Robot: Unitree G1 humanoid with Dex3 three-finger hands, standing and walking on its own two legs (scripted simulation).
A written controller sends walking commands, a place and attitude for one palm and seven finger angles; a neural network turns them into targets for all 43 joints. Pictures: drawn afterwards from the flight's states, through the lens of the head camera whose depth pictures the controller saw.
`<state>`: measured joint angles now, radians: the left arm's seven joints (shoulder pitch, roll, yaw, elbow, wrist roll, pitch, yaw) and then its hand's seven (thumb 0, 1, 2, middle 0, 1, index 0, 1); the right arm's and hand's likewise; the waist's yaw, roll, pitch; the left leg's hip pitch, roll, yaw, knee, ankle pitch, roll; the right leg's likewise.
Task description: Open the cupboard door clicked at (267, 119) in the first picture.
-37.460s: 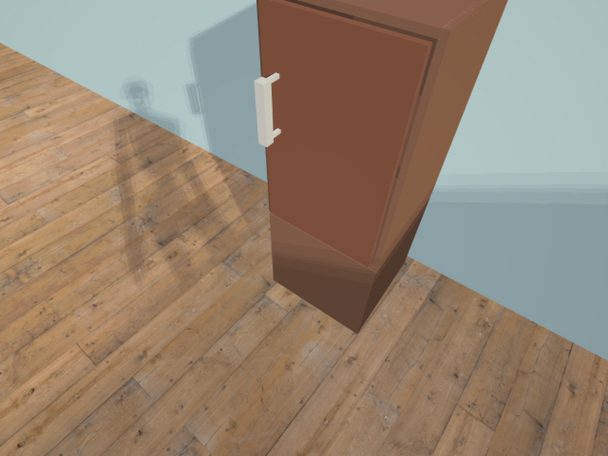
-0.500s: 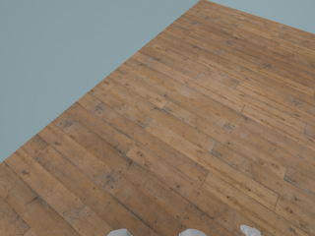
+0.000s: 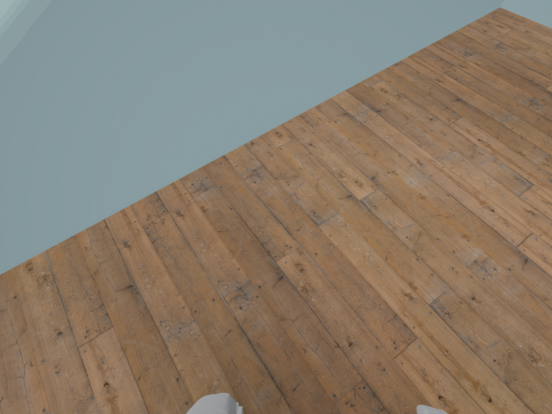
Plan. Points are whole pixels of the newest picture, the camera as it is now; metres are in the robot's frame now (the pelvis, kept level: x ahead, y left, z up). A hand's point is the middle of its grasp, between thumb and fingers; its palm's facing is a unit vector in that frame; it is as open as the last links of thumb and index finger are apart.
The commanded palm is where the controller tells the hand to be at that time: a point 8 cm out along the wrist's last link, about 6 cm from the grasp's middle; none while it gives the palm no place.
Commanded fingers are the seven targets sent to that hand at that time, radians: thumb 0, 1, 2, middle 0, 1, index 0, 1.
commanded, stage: turn to face it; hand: left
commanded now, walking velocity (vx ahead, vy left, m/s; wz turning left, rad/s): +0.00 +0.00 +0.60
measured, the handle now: out of the picture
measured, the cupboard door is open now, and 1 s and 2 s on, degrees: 45 45 45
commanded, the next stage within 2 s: none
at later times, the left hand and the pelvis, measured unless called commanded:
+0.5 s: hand out of the picture +0.07 +0.20 -0.15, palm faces +0.27 -0.91 -0.31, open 7.4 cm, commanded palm none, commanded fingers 0.00 0.90 0.90 -0.20 -0.30 -0.20 -0.30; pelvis +0.02 -0.03 -0.01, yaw +17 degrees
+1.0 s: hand out of the picture -0.05 +0.20 -0.17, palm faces +0.58 -0.77 -0.26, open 7.4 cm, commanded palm none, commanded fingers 0.00 0.90 0.90 -0.20 -0.30 -0.20 -0.30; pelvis +0.02 -0.02 -0.01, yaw +35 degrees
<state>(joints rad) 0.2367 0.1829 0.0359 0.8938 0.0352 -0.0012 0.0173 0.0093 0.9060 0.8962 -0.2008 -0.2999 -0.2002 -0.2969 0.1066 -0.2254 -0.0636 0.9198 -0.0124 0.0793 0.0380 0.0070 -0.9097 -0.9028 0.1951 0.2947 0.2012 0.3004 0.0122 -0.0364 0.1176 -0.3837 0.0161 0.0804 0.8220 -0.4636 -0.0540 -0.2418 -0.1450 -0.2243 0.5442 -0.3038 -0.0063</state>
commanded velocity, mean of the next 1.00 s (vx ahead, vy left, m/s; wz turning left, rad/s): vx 0.00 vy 0.00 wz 0.60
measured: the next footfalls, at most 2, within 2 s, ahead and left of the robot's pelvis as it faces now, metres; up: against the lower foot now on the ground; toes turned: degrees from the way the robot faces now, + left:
left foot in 0.08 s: +0.02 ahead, +0.13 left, +0.00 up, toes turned +9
right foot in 0.42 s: +0.08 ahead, -0.13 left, +0.00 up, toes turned +11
